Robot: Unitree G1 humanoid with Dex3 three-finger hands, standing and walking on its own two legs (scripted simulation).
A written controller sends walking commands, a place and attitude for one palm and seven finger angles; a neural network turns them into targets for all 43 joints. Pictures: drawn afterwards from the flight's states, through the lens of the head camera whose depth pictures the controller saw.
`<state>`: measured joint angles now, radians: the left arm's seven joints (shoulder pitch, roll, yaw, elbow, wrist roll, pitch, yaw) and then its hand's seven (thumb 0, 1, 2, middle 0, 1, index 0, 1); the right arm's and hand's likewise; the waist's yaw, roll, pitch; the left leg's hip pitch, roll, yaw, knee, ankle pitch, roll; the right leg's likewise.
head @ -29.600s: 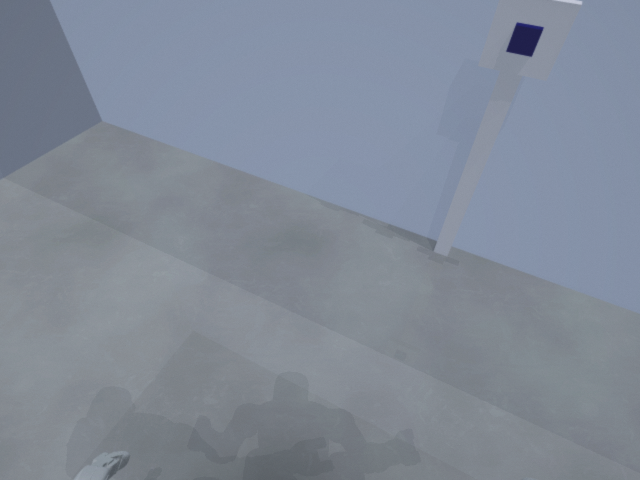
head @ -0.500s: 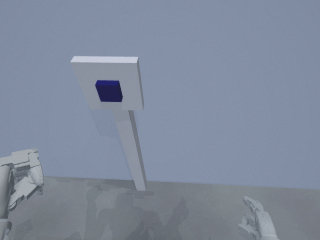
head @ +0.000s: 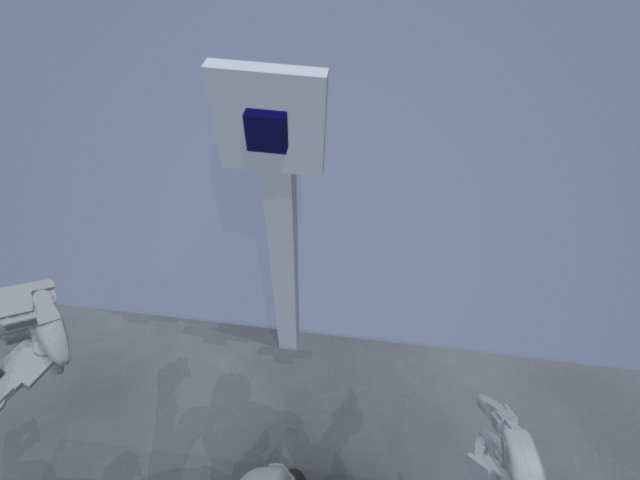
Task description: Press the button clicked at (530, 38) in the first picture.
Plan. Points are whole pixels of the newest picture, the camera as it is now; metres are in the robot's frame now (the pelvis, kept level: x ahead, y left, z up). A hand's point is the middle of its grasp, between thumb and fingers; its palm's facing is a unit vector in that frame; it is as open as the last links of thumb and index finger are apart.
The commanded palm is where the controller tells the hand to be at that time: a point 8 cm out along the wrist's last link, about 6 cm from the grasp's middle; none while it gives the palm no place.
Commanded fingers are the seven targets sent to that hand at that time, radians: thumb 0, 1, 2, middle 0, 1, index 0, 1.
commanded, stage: step back with the hand held close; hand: left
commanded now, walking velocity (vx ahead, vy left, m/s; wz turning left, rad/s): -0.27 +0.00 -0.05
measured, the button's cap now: (266, 130) +0.58 +0.13 +0.12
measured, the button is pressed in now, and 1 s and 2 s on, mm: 0 0 0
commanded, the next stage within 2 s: stop stepping back and stand still in 0.38 s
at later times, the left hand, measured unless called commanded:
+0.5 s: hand out of the picture +0.05 +0.27 +0.20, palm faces +0.35 -0.85 -0.40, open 3.1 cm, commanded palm +0.00 +0.32 +0.19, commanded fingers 0.00 0.90 0.90 -1.30 -1.50 -1.30 -1.50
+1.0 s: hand out of the picture -0.09 +0.33 +0.20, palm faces +0.34 -0.81 -0.48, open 3.0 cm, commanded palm -0.13 +0.37 +0.19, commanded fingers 0.00 0.90 0.90 -1.30 -1.50 -1.30 -1.50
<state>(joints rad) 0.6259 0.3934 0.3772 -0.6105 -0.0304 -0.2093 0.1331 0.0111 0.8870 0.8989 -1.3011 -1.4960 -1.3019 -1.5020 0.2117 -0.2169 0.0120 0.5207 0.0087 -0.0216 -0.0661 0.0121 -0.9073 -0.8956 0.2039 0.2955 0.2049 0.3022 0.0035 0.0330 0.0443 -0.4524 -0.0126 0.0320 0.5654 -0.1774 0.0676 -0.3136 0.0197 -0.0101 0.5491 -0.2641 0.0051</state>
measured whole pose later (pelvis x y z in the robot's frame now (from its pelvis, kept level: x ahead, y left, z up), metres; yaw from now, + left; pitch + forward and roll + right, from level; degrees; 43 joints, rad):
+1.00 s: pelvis -0.29 +0.10 -0.01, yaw -6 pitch -1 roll -1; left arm 0.60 0.48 0.44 -0.67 -0.03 -0.19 0.13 0.01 0.88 0.90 -1.31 -1.50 -1.31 -1.50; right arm 0.24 -0.22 -0.02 0.67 0.00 -0.04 -0.06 0.01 -0.91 -0.90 0.20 0.30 0.21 0.30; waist 0.03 -0.02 -0.06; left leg -0.66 0.03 0.00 1.21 -0.34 -0.01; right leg -0.26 0.04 -0.12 0.64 -0.35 -0.09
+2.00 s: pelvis -0.27 +0.13 +0.01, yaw -3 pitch +0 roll +0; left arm 0.69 0.38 0.34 -0.60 -0.03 -0.22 0.14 0.01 0.89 0.90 -1.30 -1.50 -1.30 -1.50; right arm 0.18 -0.19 0.01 0.59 0.01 -0.08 -0.05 0.01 -0.91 -0.90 0.20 0.30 0.20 0.30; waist 0.00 0.00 0.05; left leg -0.26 0.03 0.05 0.51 -0.25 0.00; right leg -0.20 0.01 -0.05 0.50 -0.30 -0.02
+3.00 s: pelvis -0.30 +0.16 +0.01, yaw -3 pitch -2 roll +0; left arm 0.32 0.17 0.01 1.14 0.02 0.01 0.03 0.00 0.91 0.90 -0.27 -0.39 -0.27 -0.40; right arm 0.31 -0.14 0.00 1.10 -0.01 0.02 -0.02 0.01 -0.91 -0.90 0.20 0.29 0.20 0.30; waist -0.01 0.03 0.05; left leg -0.24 -0.02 0.06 0.42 -0.16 0.04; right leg -0.20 -0.03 -0.03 0.44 -0.22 0.01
